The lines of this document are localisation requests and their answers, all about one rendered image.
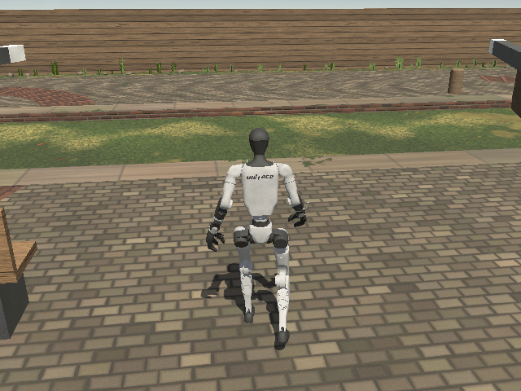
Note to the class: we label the robot right upper arm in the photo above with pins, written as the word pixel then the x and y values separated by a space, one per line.
pixel 285 171

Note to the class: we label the left robot hand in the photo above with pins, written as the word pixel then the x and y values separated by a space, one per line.
pixel 210 239

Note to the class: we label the right robot forearm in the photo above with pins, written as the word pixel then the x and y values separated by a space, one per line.
pixel 299 209

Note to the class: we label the right robot foot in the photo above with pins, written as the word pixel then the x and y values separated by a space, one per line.
pixel 283 335

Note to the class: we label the right robot thigh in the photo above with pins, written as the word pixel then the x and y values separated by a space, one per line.
pixel 280 241

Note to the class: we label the robot left upper arm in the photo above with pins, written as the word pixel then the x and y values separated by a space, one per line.
pixel 229 185

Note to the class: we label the right robot hand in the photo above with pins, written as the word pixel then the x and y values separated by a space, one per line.
pixel 301 222

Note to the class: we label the left robot forearm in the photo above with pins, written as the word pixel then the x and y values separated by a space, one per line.
pixel 217 218

